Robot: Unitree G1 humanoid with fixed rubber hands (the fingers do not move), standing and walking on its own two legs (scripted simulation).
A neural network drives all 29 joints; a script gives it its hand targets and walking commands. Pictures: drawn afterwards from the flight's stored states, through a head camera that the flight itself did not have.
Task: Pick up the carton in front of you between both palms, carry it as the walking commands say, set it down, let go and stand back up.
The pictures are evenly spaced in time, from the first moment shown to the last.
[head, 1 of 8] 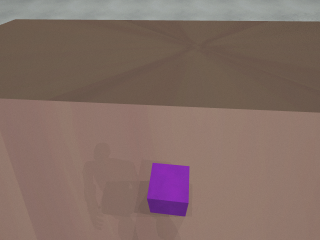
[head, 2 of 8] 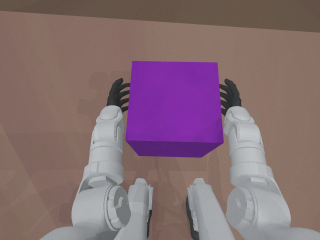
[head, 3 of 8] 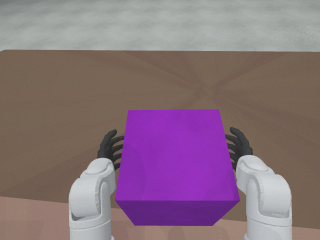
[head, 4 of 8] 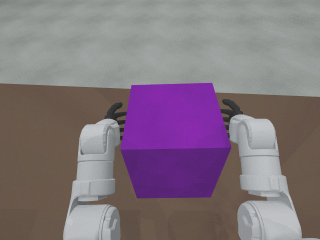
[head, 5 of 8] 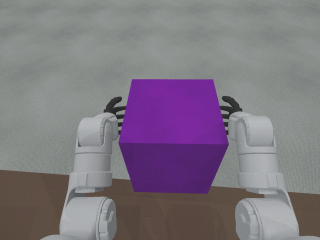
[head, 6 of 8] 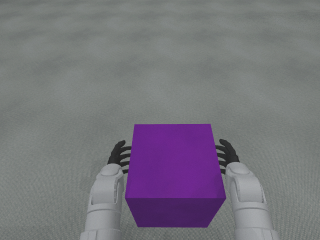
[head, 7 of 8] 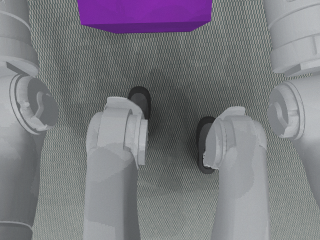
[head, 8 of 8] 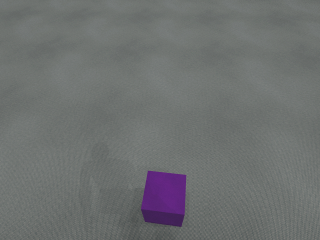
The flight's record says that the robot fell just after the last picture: no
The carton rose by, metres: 0.69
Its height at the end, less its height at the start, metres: -0.47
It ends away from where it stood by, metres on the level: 5.45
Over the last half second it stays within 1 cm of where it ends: yes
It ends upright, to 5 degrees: yes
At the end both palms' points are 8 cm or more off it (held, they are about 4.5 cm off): yes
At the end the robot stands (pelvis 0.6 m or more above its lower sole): yes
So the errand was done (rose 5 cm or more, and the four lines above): yes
